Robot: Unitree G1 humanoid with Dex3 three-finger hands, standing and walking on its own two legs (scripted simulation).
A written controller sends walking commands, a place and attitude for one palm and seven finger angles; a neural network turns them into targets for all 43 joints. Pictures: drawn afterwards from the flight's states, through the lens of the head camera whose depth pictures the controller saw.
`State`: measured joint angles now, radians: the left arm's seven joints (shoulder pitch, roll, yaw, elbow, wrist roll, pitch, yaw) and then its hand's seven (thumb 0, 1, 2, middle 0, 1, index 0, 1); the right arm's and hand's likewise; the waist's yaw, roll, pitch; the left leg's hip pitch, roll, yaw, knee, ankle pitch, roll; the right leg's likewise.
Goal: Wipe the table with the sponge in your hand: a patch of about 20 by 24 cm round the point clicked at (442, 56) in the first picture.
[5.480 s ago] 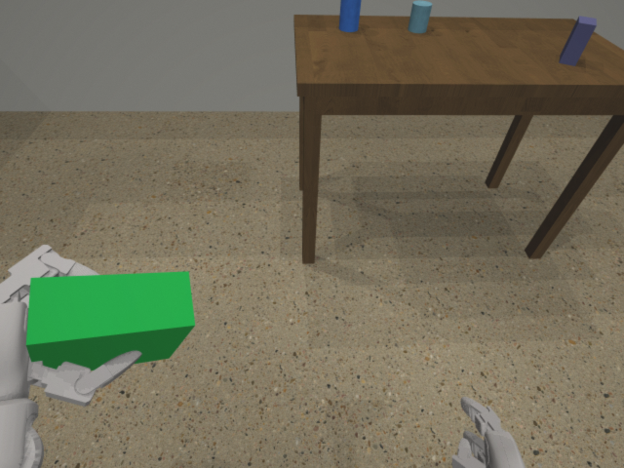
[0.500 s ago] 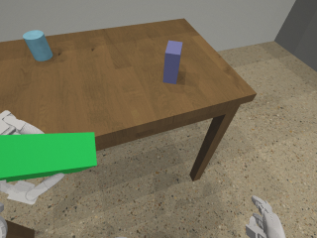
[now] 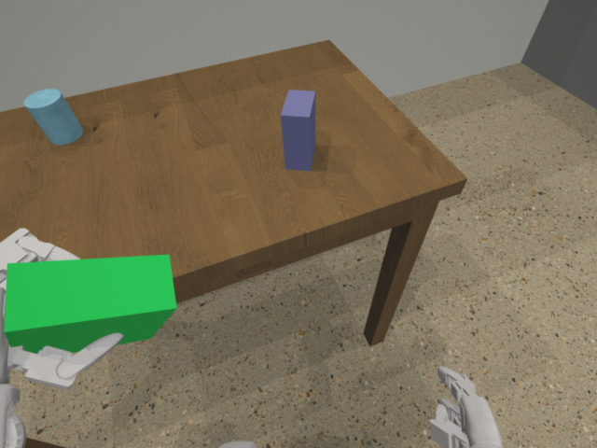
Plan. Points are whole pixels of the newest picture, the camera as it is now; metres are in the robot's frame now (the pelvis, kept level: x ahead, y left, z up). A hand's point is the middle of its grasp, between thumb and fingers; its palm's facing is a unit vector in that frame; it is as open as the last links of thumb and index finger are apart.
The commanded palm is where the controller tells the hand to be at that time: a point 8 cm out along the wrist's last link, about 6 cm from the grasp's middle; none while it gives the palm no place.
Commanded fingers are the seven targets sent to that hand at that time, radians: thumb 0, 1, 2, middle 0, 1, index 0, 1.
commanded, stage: come to a stop and stand still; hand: left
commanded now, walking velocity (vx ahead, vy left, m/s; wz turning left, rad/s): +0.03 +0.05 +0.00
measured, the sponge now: (117, 305) +0.23 +0.20 +0.14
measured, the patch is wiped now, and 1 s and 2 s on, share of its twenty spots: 0.00 0.00 0.00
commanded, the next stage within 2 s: look again from close up in 0.76 s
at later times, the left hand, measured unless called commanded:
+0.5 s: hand (10, 389) +0.15 +0.24 +0.16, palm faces +0.42 -0.82 -0.38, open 9.9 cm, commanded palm +0.10 +0.29 +0.18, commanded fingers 0.00 0.10 1.30 -1.20 -1.60 -1.20 -1.60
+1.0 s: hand out of the picture +0.17 +0.29 +0.19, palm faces +0.47 -0.79 -0.40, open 9.9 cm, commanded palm +0.10 +0.29 +0.18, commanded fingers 0.00 0.10 1.30 -1.20 -1.60 -1.20 -1.60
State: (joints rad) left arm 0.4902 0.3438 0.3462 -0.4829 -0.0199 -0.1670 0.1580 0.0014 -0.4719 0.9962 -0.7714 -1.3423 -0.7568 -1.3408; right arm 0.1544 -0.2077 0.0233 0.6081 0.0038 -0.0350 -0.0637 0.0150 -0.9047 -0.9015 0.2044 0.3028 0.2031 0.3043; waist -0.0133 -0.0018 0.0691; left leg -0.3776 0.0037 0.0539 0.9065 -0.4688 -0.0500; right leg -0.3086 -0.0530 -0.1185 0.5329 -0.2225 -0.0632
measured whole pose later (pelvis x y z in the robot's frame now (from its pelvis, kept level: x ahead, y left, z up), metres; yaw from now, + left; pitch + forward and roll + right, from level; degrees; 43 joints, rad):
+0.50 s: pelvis -0.06 +0.01 -0.01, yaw +0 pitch -2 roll +0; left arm 0.45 0.31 0.31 -0.47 -0.02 -0.17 0.15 0.00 -0.47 1.00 -0.77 -1.34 -0.76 -1.34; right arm 0.21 -0.17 0.05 0.62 -0.01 -0.07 -0.05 0.01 -0.90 -0.90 0.20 0.30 0.20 0.30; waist 0.03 0.02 0.03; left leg -0.28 0.05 0.04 0.59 -0.31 -0.02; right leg -0.33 -0.01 -0.09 0.54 -0.18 -0.05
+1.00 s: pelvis -0.07 +0.02 -0.01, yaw -2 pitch -2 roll +0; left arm 0.22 0.44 0.44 -0.29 -0.03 -0.26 0.10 0.00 -0.47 1.00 -0.77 -1.34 -0.76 -1.34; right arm 0.24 -0.21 0.01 0.63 0.01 -0.16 -0.03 0.02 -0.91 -0.90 0.20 0.30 0.20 0.30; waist 0.05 -0.02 0.07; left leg -0.26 0.00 0.02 0.54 -0.24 0.01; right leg -0.32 0.02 -0.04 0.47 -0.11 -0.04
